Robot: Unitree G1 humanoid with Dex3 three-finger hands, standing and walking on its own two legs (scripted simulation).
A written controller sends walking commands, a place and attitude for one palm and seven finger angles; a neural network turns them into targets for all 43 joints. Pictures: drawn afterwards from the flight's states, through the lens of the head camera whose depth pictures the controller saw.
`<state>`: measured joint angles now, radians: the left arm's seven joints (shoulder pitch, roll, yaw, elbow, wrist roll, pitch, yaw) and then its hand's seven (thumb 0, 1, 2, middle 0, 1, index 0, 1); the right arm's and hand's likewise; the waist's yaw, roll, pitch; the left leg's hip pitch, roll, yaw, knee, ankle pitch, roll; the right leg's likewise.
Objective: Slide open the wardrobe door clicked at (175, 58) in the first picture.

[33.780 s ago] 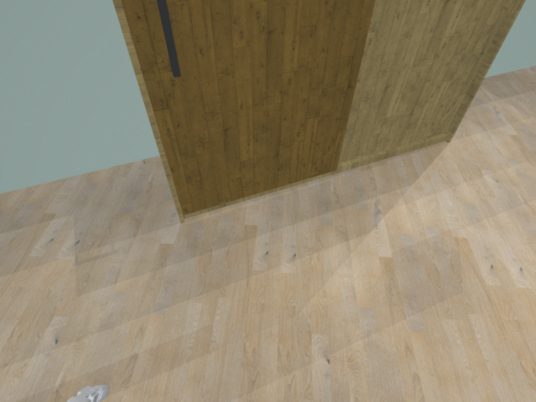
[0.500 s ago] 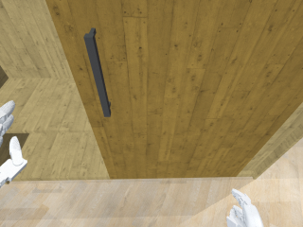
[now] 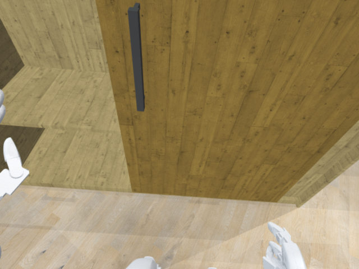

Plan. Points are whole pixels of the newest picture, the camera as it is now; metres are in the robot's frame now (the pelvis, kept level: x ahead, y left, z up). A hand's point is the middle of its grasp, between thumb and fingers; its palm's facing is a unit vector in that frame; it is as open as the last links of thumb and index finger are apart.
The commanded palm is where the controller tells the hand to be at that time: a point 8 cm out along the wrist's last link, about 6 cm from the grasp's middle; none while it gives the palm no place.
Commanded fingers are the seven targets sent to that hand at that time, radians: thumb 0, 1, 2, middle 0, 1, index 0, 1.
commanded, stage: step back with the hand held close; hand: left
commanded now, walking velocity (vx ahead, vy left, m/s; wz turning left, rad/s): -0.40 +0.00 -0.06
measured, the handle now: (139, 64) +0.58 +0.17 +0.15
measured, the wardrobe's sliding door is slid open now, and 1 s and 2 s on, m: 0.68 0.68 0.68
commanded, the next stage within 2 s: stop stepping back and stand still in 0.28 s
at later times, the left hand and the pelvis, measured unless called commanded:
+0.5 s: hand (23, 216) +0.14 +0.23 +0.19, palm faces +0.32 -0.85 -0.42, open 7.4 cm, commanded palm +0.08 +0.27 +0.20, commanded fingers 0.00 0.90 0.90 -0.20 -0.30 -0.20 -0.30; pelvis -0.09 -0.01 +0.01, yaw -6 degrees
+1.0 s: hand out of the picture +0.09 +0.28 +0.19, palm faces +0.43 -0.83 -0.35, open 7.4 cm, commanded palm +0.01 +0.31 +0.20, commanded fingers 0.00 0.90 0.90 -0.20 -0.30 -0.20 -0.30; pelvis -0.15 +0.02 +0.01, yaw -5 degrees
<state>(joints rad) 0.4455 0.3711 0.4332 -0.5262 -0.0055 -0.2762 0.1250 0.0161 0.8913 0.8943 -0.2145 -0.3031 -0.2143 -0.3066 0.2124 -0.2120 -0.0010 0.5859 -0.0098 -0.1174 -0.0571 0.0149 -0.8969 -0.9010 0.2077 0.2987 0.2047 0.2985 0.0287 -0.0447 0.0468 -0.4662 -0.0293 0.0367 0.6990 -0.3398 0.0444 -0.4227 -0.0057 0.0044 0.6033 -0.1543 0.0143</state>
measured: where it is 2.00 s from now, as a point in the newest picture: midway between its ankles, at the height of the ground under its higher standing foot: outside the picture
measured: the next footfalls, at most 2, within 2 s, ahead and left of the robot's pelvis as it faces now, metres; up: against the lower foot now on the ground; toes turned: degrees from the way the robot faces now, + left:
right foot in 0.32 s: -0.09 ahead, -0.08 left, +0.00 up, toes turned +1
left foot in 0.48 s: +0.01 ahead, +0.07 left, +0.00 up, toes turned -5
